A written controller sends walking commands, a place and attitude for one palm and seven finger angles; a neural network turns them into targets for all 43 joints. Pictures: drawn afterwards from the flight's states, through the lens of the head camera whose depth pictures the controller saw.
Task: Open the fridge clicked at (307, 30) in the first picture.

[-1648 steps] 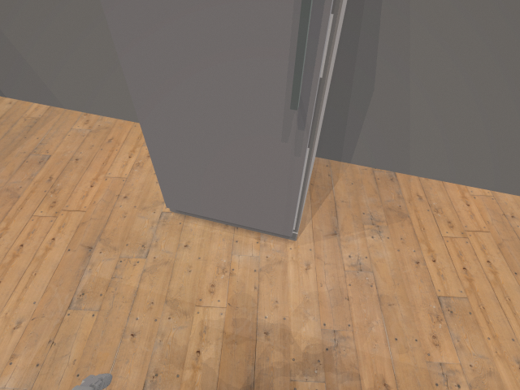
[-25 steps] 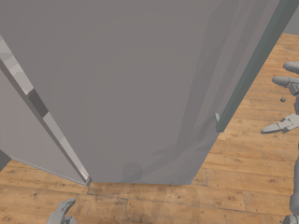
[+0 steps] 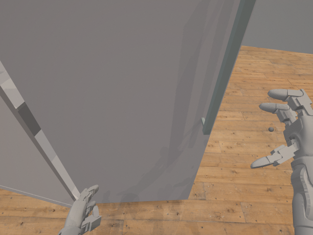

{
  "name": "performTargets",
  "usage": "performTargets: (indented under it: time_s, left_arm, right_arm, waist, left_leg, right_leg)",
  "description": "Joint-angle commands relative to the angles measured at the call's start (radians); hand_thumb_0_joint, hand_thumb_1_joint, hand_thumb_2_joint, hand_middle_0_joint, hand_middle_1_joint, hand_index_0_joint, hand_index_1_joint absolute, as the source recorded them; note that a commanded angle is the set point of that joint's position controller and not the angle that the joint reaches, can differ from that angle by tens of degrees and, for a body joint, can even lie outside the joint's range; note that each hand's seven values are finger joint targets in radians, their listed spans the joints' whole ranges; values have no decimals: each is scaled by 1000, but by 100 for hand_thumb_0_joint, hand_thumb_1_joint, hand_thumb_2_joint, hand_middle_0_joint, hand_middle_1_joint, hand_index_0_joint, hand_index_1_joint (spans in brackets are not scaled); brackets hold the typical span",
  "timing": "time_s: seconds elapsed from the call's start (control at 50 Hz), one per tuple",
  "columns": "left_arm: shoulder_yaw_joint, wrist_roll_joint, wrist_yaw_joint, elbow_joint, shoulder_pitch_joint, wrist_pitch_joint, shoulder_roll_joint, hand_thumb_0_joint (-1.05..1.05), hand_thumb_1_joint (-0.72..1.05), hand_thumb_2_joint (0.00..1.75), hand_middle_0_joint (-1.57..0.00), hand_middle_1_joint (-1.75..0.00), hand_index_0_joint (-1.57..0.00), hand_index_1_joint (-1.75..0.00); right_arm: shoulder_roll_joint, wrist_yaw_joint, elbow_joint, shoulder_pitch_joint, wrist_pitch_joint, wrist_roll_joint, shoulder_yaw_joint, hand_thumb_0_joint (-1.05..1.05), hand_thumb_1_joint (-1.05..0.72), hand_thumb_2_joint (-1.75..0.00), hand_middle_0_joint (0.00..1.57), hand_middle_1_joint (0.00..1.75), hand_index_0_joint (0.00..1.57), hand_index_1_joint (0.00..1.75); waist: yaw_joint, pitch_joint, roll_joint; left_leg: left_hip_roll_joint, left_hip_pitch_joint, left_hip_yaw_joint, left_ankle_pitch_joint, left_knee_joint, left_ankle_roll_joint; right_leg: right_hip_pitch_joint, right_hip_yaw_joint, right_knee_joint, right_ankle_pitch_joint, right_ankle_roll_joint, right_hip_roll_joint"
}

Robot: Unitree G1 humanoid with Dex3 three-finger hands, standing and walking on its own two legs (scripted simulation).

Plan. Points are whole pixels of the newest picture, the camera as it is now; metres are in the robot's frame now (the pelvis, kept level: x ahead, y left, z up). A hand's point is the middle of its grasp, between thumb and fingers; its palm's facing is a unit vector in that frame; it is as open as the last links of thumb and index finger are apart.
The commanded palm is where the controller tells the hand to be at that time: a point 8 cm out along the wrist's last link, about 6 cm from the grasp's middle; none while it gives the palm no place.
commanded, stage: slip the hand off the handle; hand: right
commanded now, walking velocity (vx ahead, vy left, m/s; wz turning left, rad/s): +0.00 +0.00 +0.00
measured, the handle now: (224, 60) +0.45 -0.16 +0.26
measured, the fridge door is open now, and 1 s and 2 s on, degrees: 73 73 73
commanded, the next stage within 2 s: draw the hand back to the body in 0.42 s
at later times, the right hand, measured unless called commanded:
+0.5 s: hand (266, 130) +0.29 -0.22 +0.19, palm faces +0.13 +0.98 -0.16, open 14.7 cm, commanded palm +0.25 -0.27 +0.19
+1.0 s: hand (277, 147) +0.25 -0.23 +0.18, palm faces +0.16 +0.99 -0.02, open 14.7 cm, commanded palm +0.21 -0.27 +0.19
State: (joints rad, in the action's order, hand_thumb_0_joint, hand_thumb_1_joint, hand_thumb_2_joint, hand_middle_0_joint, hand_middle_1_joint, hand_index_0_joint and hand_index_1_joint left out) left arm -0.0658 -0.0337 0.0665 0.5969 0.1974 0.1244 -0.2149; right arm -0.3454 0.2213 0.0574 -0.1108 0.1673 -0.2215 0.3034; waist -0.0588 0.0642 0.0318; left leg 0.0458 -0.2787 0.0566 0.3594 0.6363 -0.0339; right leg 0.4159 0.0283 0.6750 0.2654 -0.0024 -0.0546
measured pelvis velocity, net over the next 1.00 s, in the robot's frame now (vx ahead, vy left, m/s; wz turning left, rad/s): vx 0.03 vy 0.02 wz -0.02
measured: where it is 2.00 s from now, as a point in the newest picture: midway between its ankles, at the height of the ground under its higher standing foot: outside the picture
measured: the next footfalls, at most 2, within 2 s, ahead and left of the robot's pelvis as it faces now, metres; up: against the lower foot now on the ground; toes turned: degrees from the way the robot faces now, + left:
none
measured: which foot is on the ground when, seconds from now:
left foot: down 0.00-1.00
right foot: down 0.00-1.00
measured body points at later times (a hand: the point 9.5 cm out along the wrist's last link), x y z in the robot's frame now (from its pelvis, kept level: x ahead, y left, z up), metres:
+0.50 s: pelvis -0.01 +0.02 +0.00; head -0.02 +0.03 +0.45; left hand +0.16 +0.26 -0.08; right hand +0.27 -0.28 +0.20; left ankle -0.02 +0.14 -0.72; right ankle +0.06 -0.12 -0.72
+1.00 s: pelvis +0.03 +0.02 +0.01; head -0.02 +0.04 +0.46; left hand +0.26 +0.21 -0.03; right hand +0.23 -0.28 +0.18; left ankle -0.02 +0.14 -0.72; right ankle +0.06 -0.12 -0.72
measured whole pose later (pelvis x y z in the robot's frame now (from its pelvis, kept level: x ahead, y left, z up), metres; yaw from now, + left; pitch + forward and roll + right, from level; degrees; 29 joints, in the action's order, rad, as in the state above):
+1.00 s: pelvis +0.03 +0.02 +0.01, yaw -1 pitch -2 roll +0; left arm -0.09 -0.07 0.11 0.59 0.16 0.20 -0.24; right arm -0.33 0.28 -0.23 0.12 -0.31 -0.35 0.39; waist -0.11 0.09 0.05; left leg 0.04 -0.13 0.08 0.36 0.53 -0.02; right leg 0.27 0.00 0.56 0.25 -0.03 -0.04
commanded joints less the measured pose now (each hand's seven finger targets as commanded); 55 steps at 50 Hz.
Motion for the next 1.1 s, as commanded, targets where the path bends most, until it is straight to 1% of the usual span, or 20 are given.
performTargets:
  time_s: [0.0,0.14,0.2,0.22,0.34,0.42,0.52,0.54,0.56,0.58,0.64,0.68,0.72,0.76,0.82,0.94,1.02,1.04,1.06,1.08]
  left_arm:
    - [56,1,28,-134,-103,65,-150,0,90,90,-20,-30,-20,-30]
    - [50,5,37,-130,-132,102,-144,0,90,90,-20,-30,-20,-30]
    - [50,6,40,-113,-126,119,-146,0,90,90,-20,-30,-20,-30]
    - [51,6,44,-102,-114,118,-151,0,90,90,-20,-30,-20,-30]
    - [56,1,52,-100,-122,123,-155,0,90,90,-20,-30,-20,-30]
    - [64,5,46,-109,-114,139,-158,0,90,90,-20,-30,-20,-30]
    - [71,7,34,-116,-90,146,-161,0,90,90,-20,-30,-20,-30]
    - [63,-28,41,-126,-123,155,-165,0,90,90,-20,-30,-20,-30]
    - [55,-38,47,-150,-141,163,-157,0,90,90,-20,-30,-20,-30]
    - [59,-35,56,-150,-137,167,-160,0,90,90,-20,-30,-20,-30]
    - [44,-46,59,-166,-147,173,-154,0,90,90,-20,-30,-20,-30]
    - [43,-40,51,-181,-141,177,-143,0,90,90,-20,-30,-20,-30]
    - [44,-31,43,-176,-135,178,-143,0,90,90,-20,-30,-20,-30]
    - [44,-27,37,-167,-119,177,-141,0,90,90,-20,-30,-20,-30]
    - [47,-26,40,-141,-116,161,-149,0,90,90,-20,-30,-20,-30]
    - [34,-29,53,-152,-144,128,-140,0,90,90,-20,-30,-20,-30]
    - [30,-19,57,-170,-156,129,-133,0,90,90,-20,-30,-20,-30]
    - [30,25,53,-160,-182,143,-128,0,90,90,-20,-30,-20,-30]
    - [26,35,50,-133,-165,141,-117,0,90,90,-20,-30,-20,-30]
    - [23,33,42,-137,-161,133,-114,0,90,90,-20,-30,-20,-30]
  right_arm:
    - [-193,10,-198,-307,52,-23,58,0,55,-20,25,115,25,115]
    - [-214,4,-253,-317,95,-25,70,0,55,-20,25,115,25,115]
    - [-208,-2,-236,-345,99,-20,51,0,55,-20,25,115,25,115]
    - [-235,-4,-191,-330,95,-20,78,0,55,-20,25,115,25,115]
    - [-274,23,-113,-335,73,-41,118,0,55,-20,25,115,25,115]
    - [-277,38,-151,-314,99,-54,139,0,55,-20,25,115,25,115]
    - [-263,52,-183,-225,114,-64,152,0,55,-20,25,115,25,115]
    - [-250,84,-61,-146,-51,-169,178,0,55,-20,25,115,25,115]
    - [-227,104,-215,-221,-127,-179,137,0,55,-20,25,115,25,115]
    - [-279,104,-266,-225,-175,-182,193,0,55,-20,25,115,25,115]
    - [-273,92,-338,-134,-343,-168,185,0,55,-20,25,115,25,115]
    - [-238,62,-464,-106,-386,-152,169,0,55,-20,25,115,25,115]
    - [-226,34,-541,-73,-376,-147,178,0,55,-20,25,115,25,115]
    - [-184,29,-527,-6,-362,-162,178,0,55,-20,25,115,25,115]
    - [-183,44,-474,17,-365,-174,193,0,55,-20,25,115,25,115]
    - [-185,61,-500,-25,-431,-133,141,0,51,-22,25,113,25,113]
    - [-235,65,-595,-7,-397,-139,194,0,37,-29,24,104,24,104]
    - [-344,-100,-665,-10,-276,12,227,0,33,-31,24,102,24,102]
    - [-233,-165,-548,139,-242,26,176,0,30,-32,24,100,24,100]
    - [-179,-193,-544,184,-229,37,131,0,26,-34,24,98,24,98]
  waist:
    - [30,100,20]
    - [20,131,66]
    - [32,103,74]
    - [32,87,22]
    - [22,81,4]
    - [6,145,1]
    - [-7,165,1]
    - [-39,204,11]
    - [-32,219,40]
    - [-38,228,44]
    - [-44,173,38]
    - [-34,171,51]
    - [-27,186,16]
    - [-17,177,-23]
    - [-13,141,-42]
    - [-5,86,52]
    - [-20,160,38]
    - [-28,53,19]
    - [-16,23,4]
    - [-15,1,3]
  left_leg:
    - [-78,-116,2,-35,-125,51]
    - [-68,-98,-17,32,-142,51]
    - [-65,-120,-22,51,-148,49]
    - [-64,-111,-28,66,-158,46]
    - [-38,-99,-72,121,-185,41]
    - [-46,-59,-61,-6,-151,43]
    - [-53,-43,-40,-164,-111,41]
    - [-37,25,-46,-173,-137,46]
    - [-33,41,-40,-215,-147,40]
    - [-37,52,-30,-240,-148,39]
    - [-40,35,-9,-300,-154,38]
    - [-49,26,3,-334,-154,39]
    - [-60,39,8,-388,-151,41]
    - [-65,34,18,-423,-144,36]
    - [-71,28,15,-411,-161,33]
    - [-63,12,10,-336,-190,39]
    - [-66,70,8,-387,-187,42]
    - [-52,32,-27,-378,-266,30]
    - [-44,36,-7,-343,-249,34]
    - [-42,32,-2,-298,-245,34]
  right_leg:
    - [-174,-50,-159,62,13,31]
    - [-179,-43,-156,114,16,42]
    - [-168,-45,-155,140,15,44]
    - [-145,-44,-150,144,18,42]
    - [-105,-28,-124,118,18,46]
    - [-136,-29,-106,20,23,44]
    - [-154,-18,-94,-73,25,47]
    - [-153,-24,-134,-45,23,43]
    - [-190,-20,-143,-77,28,48]
    - [-211,-19,-145,-104,26,48]
    - [-214,-20,-160,-164,35,50]
    - [-259,-21,-163,-212,34,50]
    - [-294,-20,-151,-264,35,48]
    - [-302,-19,-150,-280,31,47]
    - [-305,-17,-155,-262,29,47]
    - [-306,-22,-184,-215,31,51]
    - [-344,-26,-180,-263,32,53]
    - [-310,2,-183,-245,30,73]
    - [-301,3,-195,-212,24,64]
    - [-288,-5,-210,-178,21,60]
